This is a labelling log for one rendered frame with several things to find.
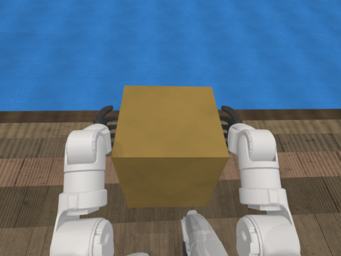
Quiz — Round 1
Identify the left robot hand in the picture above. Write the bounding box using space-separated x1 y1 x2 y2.
93 106 119 147

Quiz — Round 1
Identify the carton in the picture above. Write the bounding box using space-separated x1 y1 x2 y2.
111 85 229 207

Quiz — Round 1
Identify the robot left upper arm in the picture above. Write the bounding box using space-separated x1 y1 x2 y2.
51 218 114 256

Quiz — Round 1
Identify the left robot forearm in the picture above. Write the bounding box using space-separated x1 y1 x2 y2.
50 124 112 256

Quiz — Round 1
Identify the right robot forearm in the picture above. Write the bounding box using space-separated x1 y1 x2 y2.
228 123 301 253

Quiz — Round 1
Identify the right robot shin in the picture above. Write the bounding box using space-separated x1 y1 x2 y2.
185 210 197 256

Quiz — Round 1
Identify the robot right thigh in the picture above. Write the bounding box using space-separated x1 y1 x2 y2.
181 213 228 256

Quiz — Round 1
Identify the right robot hand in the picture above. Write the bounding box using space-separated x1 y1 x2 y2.
219 106 242 147

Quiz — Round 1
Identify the robot right upper arm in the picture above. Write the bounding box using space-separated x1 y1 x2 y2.
236 214 301 256

